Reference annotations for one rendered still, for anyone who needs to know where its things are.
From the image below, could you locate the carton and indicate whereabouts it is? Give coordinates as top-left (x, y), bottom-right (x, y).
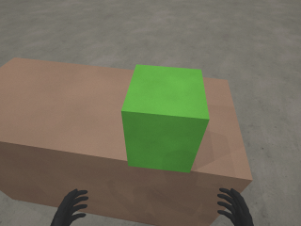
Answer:
top-left (121, 64), bottom-right (210, 173)

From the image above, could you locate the robot right hand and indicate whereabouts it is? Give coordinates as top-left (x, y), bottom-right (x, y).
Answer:
top-left (217, 187), bottom-right (254, 226)

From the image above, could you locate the pedestal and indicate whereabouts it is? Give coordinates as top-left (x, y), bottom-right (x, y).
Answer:
top-left (0, 57), bottom-right (253, 226)

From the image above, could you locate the robot left hand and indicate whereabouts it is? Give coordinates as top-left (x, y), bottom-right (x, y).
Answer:
top-left (50, 188), bottom-right (88, 226)

